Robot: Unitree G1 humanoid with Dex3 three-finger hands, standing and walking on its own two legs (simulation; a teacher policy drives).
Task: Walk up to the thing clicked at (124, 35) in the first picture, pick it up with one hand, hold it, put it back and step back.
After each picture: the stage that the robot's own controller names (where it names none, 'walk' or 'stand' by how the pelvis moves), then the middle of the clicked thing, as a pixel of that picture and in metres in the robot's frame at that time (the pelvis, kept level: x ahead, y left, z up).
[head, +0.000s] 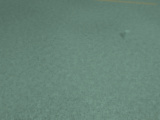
stand; (126, 34) +1.57 -0.53 -0.72
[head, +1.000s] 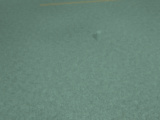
walk; (98, 35) +1.51 -0.08 -0.70
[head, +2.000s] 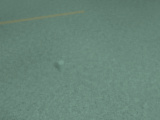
walk; (61, 66) +0.99 +0.25 -0.70
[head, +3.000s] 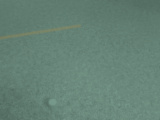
walk; (53, 105) +0.57 +0.21 -0.70
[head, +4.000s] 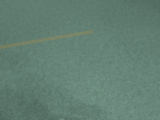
stand; out of the picture +0.39 +0.17 -0.70
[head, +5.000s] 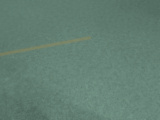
walk; out of the picture +0.38 +0.17 -0.72
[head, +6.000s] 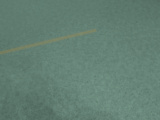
stand; out of the picture +0.37 +0.17 -0.69
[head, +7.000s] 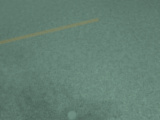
stand; (72, 117) +0.39 +0.13 -0.66
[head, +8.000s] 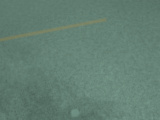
walk; (75, 115) +0.40 +0.12 -0.67
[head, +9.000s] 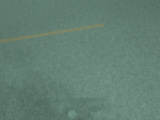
walk; (72, 116) +0.42 +0.13 -0.68
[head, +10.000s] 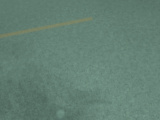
stand; (61, 116) +0.38 +0.19 -0.67
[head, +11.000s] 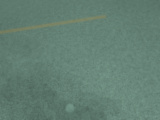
walk; (70, 110) +0.42 +0.12 -0.66
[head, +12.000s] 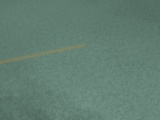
stand; out of the picture +0.30 +0.24 -0.72
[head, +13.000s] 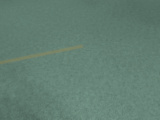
stand; out of the picture +0.31 +0.24 -0.72
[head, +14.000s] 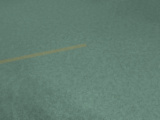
stand; out of the picture +0.29 +0.23 -0.72
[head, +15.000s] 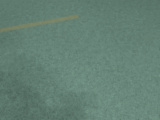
go down; out of the picture +0.30 +0.23 -0.65
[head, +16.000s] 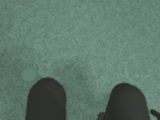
go down; (31, 77) +0.36 +0.25 -0.30
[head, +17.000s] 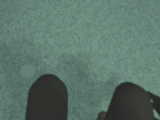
close in; (30, 73) +0.36 +0.26 -0.29
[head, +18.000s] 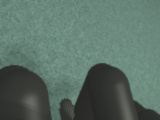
close in; out of the picture +0.34 +0.29 -0.21
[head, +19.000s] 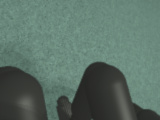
close; out of the picture +0.34 +0.29 -0.21
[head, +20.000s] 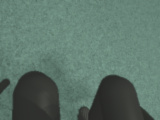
lift; out of the picture +0.30 +0.29 -0.13
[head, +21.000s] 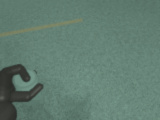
lift; (28, 88) +0.32 +0.19 +0.02
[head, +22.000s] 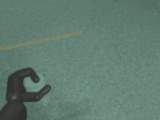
hold; (37, 90) +0.33 +0.17 +0.00
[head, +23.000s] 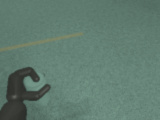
hold; (37, 89) +0.33 +0.17 +0.00
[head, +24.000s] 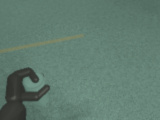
crouch; (36, 90) +0.33 +0.18 +0.00
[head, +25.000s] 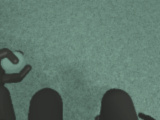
crouch; (17, 68) +0.38 +0.23 -0.10
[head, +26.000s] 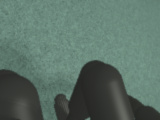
lower; out of the picture +0.37 +0.31 -0.22
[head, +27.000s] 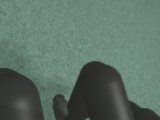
lower; out of the picture +0.36 +0.31 -0.21
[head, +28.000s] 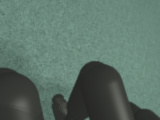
lower; out of the picture +0.36 +0.31 -0.21
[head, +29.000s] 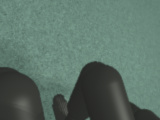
lower; out of the picture +0.35 +0.31 -0.22
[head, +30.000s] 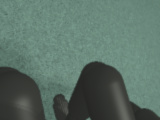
loosen; out of the picture +0.35 +0.31 -0.22
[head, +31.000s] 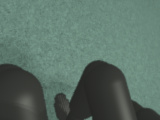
withdraw; out of the picture +0.35 +0.30 -0.22
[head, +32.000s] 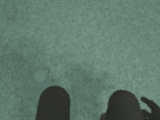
walk; (42, 78) +0.39 +0.24 -0.40
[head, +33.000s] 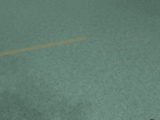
stand; out of the picture +0.31 +0.22 -0.66
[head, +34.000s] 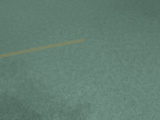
stand; out of the picture +0.32 +0.22 -0.67
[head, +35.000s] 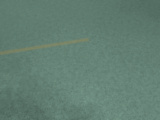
stand; out of the picture +0.33 +0.22 -0.69
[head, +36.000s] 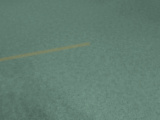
stand; out of the picture +0.34 +0.22 -0.72
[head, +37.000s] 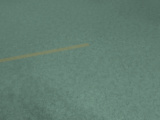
stand; out of the picture +0.31 +0.22 -0.73
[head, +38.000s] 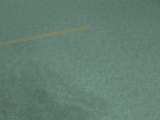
walk; out of the picture +0.33 +0.22 -0.72
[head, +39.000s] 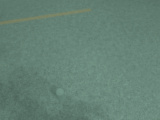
walk; (60, 94) +0.54 +0.17 -0.70
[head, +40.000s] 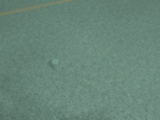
walk; (56, 65) +0.83 +0.29 -0.69
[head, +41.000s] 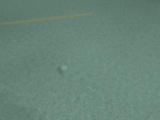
stand; (64, 71) +0.93 +0.19 -0.72
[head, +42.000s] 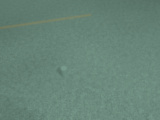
stand; (64, 71) +0.95 +0.21 -0.73
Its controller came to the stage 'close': yes
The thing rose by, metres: 0.70
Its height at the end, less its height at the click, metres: +0.00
